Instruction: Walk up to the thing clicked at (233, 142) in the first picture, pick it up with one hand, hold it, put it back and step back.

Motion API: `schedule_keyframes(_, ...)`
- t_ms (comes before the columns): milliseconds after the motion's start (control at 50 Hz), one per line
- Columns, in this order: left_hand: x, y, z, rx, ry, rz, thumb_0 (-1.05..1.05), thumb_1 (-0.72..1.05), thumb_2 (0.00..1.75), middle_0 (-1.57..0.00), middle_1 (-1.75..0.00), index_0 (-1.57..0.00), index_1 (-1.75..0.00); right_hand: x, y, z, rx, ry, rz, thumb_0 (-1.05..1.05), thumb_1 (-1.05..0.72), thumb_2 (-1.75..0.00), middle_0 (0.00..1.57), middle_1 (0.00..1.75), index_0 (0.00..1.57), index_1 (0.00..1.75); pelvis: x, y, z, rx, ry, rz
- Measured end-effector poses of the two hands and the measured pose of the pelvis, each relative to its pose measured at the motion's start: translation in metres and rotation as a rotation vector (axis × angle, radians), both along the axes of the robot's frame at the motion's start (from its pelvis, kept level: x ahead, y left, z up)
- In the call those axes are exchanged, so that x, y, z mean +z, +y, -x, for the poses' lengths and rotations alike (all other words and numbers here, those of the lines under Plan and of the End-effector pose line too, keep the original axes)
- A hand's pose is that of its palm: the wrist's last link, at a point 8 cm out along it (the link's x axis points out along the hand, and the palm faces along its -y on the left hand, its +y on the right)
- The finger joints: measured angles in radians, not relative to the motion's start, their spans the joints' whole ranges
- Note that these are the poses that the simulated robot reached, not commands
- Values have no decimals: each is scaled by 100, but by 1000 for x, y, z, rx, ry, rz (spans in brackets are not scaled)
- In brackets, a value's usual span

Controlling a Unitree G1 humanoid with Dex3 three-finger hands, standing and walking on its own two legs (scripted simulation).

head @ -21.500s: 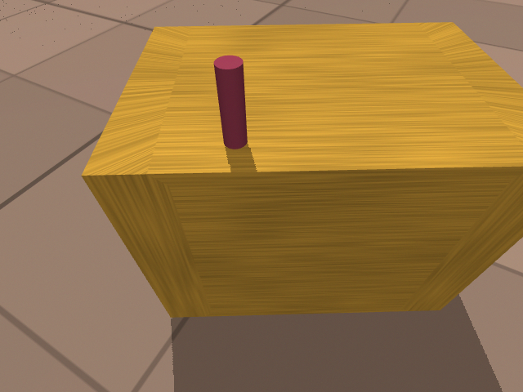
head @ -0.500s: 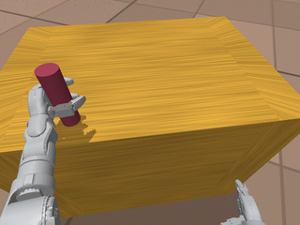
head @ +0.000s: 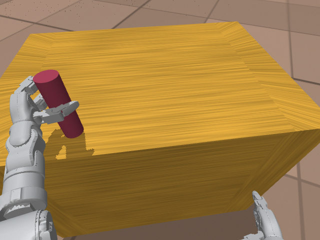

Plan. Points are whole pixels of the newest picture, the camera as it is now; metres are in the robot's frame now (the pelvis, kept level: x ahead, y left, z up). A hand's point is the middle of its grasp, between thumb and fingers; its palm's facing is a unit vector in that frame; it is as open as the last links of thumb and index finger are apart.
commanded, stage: withdraw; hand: left
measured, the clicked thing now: (62, 107) +0.42 +0.23 +0.13
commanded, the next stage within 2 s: rise in 0.14 s
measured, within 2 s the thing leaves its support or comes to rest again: rests again in 0.22 s
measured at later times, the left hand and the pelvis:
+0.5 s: hand out of the picture +0.39 +0.35 +0.23, palm faces +0.42 -0.87 -0.26, open 17.0 cm; pelvis +0.01 +0.01 +0.01, yaw +0 degrees
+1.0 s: hand out of the picture +0.20 +0.25 +0.20, palm faces +0.39 -0.80 -0.46, open 17.4 cm; pelvis +0.01 +0.00 +0.01, yaw +2 degrees
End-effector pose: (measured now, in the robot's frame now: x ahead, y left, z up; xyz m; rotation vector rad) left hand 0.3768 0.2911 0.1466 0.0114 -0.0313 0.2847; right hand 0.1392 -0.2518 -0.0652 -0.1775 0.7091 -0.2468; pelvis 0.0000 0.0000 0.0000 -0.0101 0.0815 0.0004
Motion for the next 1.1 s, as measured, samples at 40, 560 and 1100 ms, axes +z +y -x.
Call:
schedule_keyframes(40, 14, 9, 2, 25, -35, -3, 0, -9, 46, -55, -52, -57, -51, 0, 0, 2, -3, 5, -1, -1, 52, -5, 6, 5, 5, 5, 0, -1, -1, 1, -6, 1)
schedule_keyframes(560, 99, 104, 45, 203, -40, -325, -1, -55, 4, -10, -8, -12, -8, -1, 10, 2, 67, 38, -41, -1, 52, -6, 6, 5, 5, 5, 9, 7, -12, -1, -20, -7)
schedule_keyframes(1100, 68, -23, 238, 46, -183, -552, -1, -53, 1, -6, -5, -8, -4, -10, -7, -27, 51, 4, -33, -1, 50, -6, 6, 5, 6, 5, 8, -4, -3, 38, -130, -17)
